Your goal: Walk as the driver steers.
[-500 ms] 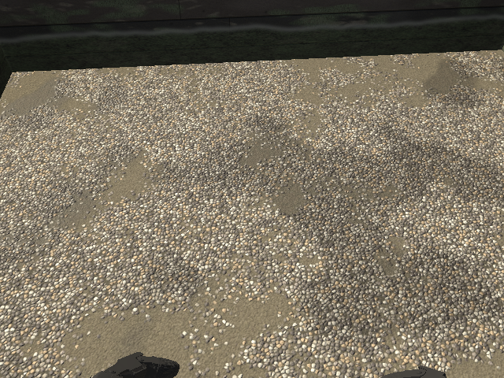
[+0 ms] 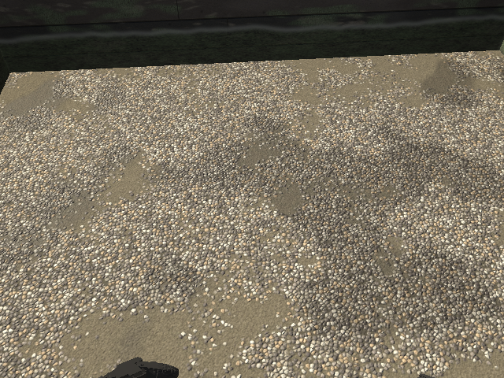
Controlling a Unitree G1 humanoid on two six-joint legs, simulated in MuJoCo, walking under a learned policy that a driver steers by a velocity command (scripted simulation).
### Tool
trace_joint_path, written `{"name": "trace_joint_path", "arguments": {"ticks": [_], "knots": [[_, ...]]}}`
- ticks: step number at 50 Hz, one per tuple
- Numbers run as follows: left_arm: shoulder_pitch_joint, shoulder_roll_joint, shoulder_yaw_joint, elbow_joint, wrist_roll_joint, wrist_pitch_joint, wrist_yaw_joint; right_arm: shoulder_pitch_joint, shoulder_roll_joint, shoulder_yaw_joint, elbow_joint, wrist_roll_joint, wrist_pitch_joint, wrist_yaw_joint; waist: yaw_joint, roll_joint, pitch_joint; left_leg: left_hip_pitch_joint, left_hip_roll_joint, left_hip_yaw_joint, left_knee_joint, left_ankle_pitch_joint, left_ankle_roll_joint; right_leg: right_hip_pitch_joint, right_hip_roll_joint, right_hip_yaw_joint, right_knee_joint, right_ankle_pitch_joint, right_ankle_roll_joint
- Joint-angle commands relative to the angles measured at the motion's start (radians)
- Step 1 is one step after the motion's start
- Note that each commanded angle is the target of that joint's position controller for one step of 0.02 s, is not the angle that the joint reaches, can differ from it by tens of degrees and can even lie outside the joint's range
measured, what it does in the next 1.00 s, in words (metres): stands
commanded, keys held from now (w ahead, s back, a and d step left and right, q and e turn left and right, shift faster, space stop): w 0.76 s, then no key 0.24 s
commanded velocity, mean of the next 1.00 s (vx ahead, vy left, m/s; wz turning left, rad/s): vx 0.45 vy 0.00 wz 0.00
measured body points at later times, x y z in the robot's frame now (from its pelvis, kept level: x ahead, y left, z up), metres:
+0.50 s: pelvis +0.00 +0.00 +0.00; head +0.00 +0.00 +0.45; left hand +0.21 +0.19 -0.06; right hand +0.19 -0.20 -0.07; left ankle -0.02 +0.12 -0.75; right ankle +0.01 -0.14 -0.75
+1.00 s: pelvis +0.01 +0.00 +0.00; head +0.00 +0.00 +0.45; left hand +0.17 +0.21 -0.08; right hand +0.15 -0.22 -0.10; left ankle -0.02 +0.12 -0.75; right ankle +0.01 -0.14 -0.75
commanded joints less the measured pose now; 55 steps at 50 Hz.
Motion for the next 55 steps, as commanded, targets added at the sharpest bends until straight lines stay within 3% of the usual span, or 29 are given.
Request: {"name": "trace_joint_path", "arguments": {"ticks": [1, 4, 5, 6, 7, 8, 14, 15, 16, 19, 20, 21, 22, 26, 29, 30, 31, 32, 33, 38, 39, 40, 41, 53, 54, 55], "knots": [[-0.084, 0.081, 0.028, -0.102, -0.003, -0.017, 0.002, -0.074, -0.08, -0.027, -0.1, 0.002, -0.015, -0.003, -0.003, 0.002, -0.062, -0.008, 0.092, -0.099, -0.044, 0.175, 0.029, 0.038, -0.062, 0.083, -0.029, 0.133, -0.024], [-0.081, 0.077, 0.028, -0.101, -0.001, -0.017, 0.003, -0.063, -0.08, -0.027, -0.094, -0.003, -0.017, -0.001, -0.003, 0.0, -0.087, 0.007, 0.094, -0.101, -0.037, 0.201, 0.03, 0.047, -0.062, 0.084, -0.028, 0.153, -0.023], [-0.047, 0.083, 0.033, -0.074, 0.003, -0.015, 0.007, -0.064, -0.096, -0.035, -0.076, 0.009, -0.01, -0.011, 0.016, 0.0, -0.116, 0.013, 0.086, -0.109, -0.058, 0.13, 0.032, 0.085, -0.057, 0.076, -0.033, 0.096, -0.026], [-0.05, 0.088, 0.034, -0.073, 0.0, -0.016, 0.006, -0.067, -0.096, -0.035, -0.078, 0.014, -0.007, -0.013, 0.014, 0.0, -0.088, 0.0, 0.084, -0.107, -0.068, 0.103, 0.03, 0.074, -0.057, 0.076, -0.035, 0.08, -0.028], [-0.087, 0.079, 0.029, -0.098, -0.006, -0.017, 0.002, -0.073, -0.076, -0.028, -0.097, 0.001, -0.012, -0.005, -0.004, -0.002, -0.045, -0.007, 0.089, -0.098, -0.052, 0.162, 0.028, 0.025, -0.06, 0.084, -0.038, 0.127, -0.026], [-0.085, 0.076, 0.028, -0.097, -0.004, -0.017, 0.002, -0.066, -0.074, -0.027, -0.092, -0.004, -0.014, -0.003, -0.005, -0.005, -0.065, 0.007, 0.091, -0.1, -0.046, 0.185, 0.03, 0.031, -0.061, 0.085, -0.038, 0.143, -0.026], [-0.077, 0.075, 0.027, -0.098, 0.0, -0.016, 0.004, -0.057, -0.078, -0.026, -0.091, -0.004, -0.017, -0.002, -0.003, 0.001, -0.091, 0.011, 0.093, -0.101, -0.041, 0.206, 0.029, 0.055, -0.06, 0.085, -0.032, 0.157, -0.024], [-0.043, 0.084, 0.033, -0.072, 0.004, -0.014, 0.008, -0.057, -0.096, -0.034, -0.073, 0.009, -0.01, -0.011, 0.016, 0.003, -0.118, 0.015, 0.085, -0.109, -0.063, 0.133, 0.031, 0.092, -0.056, 0.078, -0.036, 0.1, -0.027], [-0.079, 0.079, 0.028, -0.097, -0.003, -0.015, 0.003, -0.064, -0.078, -0.027, -0.095, 0.001, -0.014, -0.005, -0.003, 0.002, -0.06, -0.004, 0.09, -0.099, -0.051, 0.176, 0.028, 0.041, -0.059, 0.085, -0.037, 0.136, -0.025], [-0.076, 0.076, 0.027, -0.097, -0.001, -0.015, 0.004, -0.054, -0.078, -0.027, -0.09, -0.004, -0.016, -0.003, -0.004, 0.0, -0.085, 0.011, 0.092, -0.101, -0.044, 0.201, 0.029, 0.05, -0.06, 0.086, -0.035, 0.156, -0.024], [-0.043, 0.082, 0.033, -0.07, 0.004, -0.014, 0.007, -0.055, -0.095, -0.034, -0.072, 0.008, -0.009, -0.012, 0.015, 0.001, -0.113, 0.017, 0.084, -0.109, -0.064, 0.131, 0.031, 0.087, -0.054, 0.078, -0.04, 0.099, -0.027], [-0.045, 0.087, 0.034, -0.069, 0.0, -0.014, 0.007, -0.058, -0.095, -0.035, -0.074, 0.013, -0.006, -0.014, 0.013, 0.0, -0.086, 0.004, 0.082, -0.107, -0.074, 0.104, 0.029, 0.076, -0.054, 0.078, -0.042, 0.084, -0.029], [-0.082, 0.077, 0.029, -0.094, -0.006, -0.016, 0.003, -0.064, -0.074, -0.027, -0.092, 0.0, -0.011, -0.007, -0.005, -0.002, -0.043, -0.003, 0.088, -0.098, -0.058, 0.161, 0.027, 0.028, -0.057, 0.086, -0.045, 0.129, -0.027], [-0.075, 0.073, 0.027, -0.094, 0.0, -0.016, 0.003, -0.05, -0.075, -0.027, -0.087, -0.006, -0.015, -0.004, -0.005, -0.002, -0.088, 0.019, 0.091, -0.1, -0.044, 0.209, 0.029, 0.051, -0.058, 0.086, -0.039, 0.164, -0.025], [-0.072, 0.074, 0.027, -0.095, 0.001, -0.015, 0.004, -0.049, -0.077, -0.026, -0.087, -0.004, -0.016, -0.004, -0.003, 0.002, -0.089, 0.014, 0.092, -0.102, -0.047, 0.205, 0.028, 0.057, -0.058, 0.087, -0.038, 0.16, -0.025], [-0.039, 0.083, 0.033, -0.068, 0.004, -0.013, 0.008, -0.049, -0.095, -0.034, -0.069, 0.008, -0.009, -0.013, 0.016, 0.003, -0.115, 0.018, 0.084, -0.109, -0.068, 0.132, 0.03, 0.094, -0.053, 0.08, -0.042, 0.102, -0.028], [-0.041, 0.087, 0.034, -0.067, 0.001, -0.013, 0.008, -0.055, -0.094, -0.035, -0.072, 0.013, -0.006, -0.015, 0.014, 0.003, -0.084, 0.003, 0.082, -0.107, -0.077, 0.105, 0.028, 0.079, -0.052, 0.079, -0.045, 0.086, -0.029], [-0.078, 0.078, 0.029, -0.092, -0.005, -0.014, 0.003, -0.06, -0.074, -0.027, -0.091, 0.0, -0.011, -0.008, -0.004, 0.0, -0.042, -0.003, 0.087, -0.098, -0.061, 0.161, 0.026, 0.03, -0.056, 0.087, -0.048, 0.13, -0.027], [-0.076, 0.075, 0.028, -0.09, -0.003, -0.014, 0.003, -0.053, -0.072, -0.027, -0.086, -0.005, -0.013, -0.006, -0.005, -0.003, -0.062, 0.012, 0.089, -0.1, -0.055, 0.184, 0.028, 0.036, -0.057, 0.089, -0.048, 0.147, -0.027], [-0.07, 0.073, 0.027, -0.093, 0.001, -0.014, 0.005, -0.044, -0.076, -0.026, -0.085, -0.005, -0.016, -0.005, -0.004, 0.001, -0.089, 0.017, 0.091, -0.102, -0.049, 0.205, 0.028, 0.058, -0.056, 0.088, -0.041, 0.163, -0.025], [-0.052, 0.076, 0.029, -0.083, -0.002, -0.013, 0.004, -0.026, -0.079, -0.028, -0.074, -0.001, -0.015, -0.004, -0.003, 0.001, -0.094, 0.023, 0.094, -0.105, -0.055, 0.211, 0.031, 0.067, -0.061, 0.093, -0.048, 0.17, -0.029], [0.002, 0.092, 0.039, -0.042, -0.005, -0.01, 0.007, -0.003, -0.103, -0.041, -0.042, 0.017, -0.006, -0.013, 0.015, 0.003, -0.122, 0.037, 0.087, -0.114, -0.08, 0.132, 0.037, 0.11, -0.056, 0.087, -0.054, 0.106, -0.037], [-0.023, 0.091, 0.038, -0.059, -0.015, -0.011, 0.003, 0.005, -0.088, -0.038, -0.054, 0.014, -0.008, -0.006, -0.005, -0.001, -0.055, 0.021, 0.096, -0.108, -0.076, 0.189, 0.037, 0.06, -0.065, 0.098, -0.063, 0.159, -0.039], [0.079, 0.086, 0.08, 0.049, -0.048, 0.002, -0.001, 0.138, -0.09, -0.083, 0.062, 0.048, 0.015, -0.018, -0.003, -0.002, -0.017, 0.064, 0.091, -0.108, -0.127, 0.193, 0.058, 0.058, -0.055, 0.091, -0.107, 0.115, -0.055], [0.101, 0.099, 0.088, 0.064, -0.053, 0.003, 0.008, 0.152, -0.08, -0.083, 0.075, 0.051, 0.021, -0.027, -0.009, -0.035, 0.0, 0.046, 0.09, -0.103, -0.134, 0.234, 0.053, 0.068, -0.047, 0.087, -0.111, 0.152, -0.057], [0.116, 0.095, 0.089, 0.072, -0.055, 0.004, 0.013, 0.17, -0.086, -0.085, 0.088, 0.053, 0.023, -0.031, -0.006, -0.025, -0.009, 0.052, 0.087, -0.099, -0.135, 0.244, 0.048, 0.082, -0.047, 0.086, -0.109, 0.167, -0.059]]}}
Velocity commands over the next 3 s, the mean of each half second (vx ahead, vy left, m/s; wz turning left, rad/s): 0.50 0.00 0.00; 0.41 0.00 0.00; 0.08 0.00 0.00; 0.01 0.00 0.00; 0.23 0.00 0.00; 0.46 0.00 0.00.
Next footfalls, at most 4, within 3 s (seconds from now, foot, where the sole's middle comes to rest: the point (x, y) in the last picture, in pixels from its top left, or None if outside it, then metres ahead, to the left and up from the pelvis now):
none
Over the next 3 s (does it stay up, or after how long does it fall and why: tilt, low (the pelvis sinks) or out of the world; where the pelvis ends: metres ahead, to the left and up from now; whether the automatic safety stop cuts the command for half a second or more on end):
stays up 0.01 -0.01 0.00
